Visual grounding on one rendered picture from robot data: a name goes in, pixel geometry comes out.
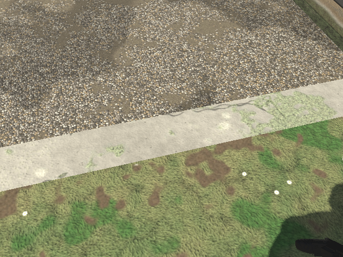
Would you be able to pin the robot right hand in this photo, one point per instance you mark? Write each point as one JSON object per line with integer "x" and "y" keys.
{"x": 320, "y": 247}

